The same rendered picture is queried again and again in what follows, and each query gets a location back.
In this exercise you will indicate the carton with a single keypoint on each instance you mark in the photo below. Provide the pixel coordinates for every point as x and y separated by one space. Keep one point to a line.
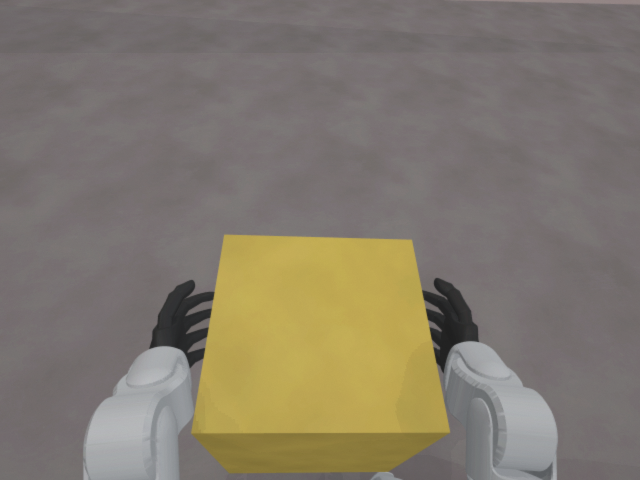
319 357

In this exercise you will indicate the right robot hand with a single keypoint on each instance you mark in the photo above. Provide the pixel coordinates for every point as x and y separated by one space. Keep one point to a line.
456 323

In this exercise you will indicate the left robot hand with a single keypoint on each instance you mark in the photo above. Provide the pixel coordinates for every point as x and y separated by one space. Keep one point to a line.
173 325

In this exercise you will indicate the robot left forearm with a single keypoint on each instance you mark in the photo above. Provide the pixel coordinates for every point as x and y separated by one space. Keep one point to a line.
133 435

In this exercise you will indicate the robot right forearm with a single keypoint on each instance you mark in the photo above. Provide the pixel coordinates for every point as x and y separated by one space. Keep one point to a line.
511 433

